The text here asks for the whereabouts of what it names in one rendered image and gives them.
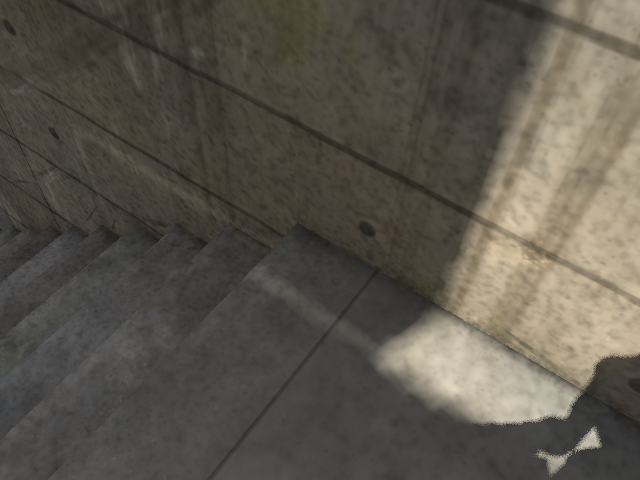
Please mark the stairs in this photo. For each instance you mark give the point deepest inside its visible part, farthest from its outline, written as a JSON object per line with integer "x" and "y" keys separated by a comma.
{"x": 85, "y": 319}

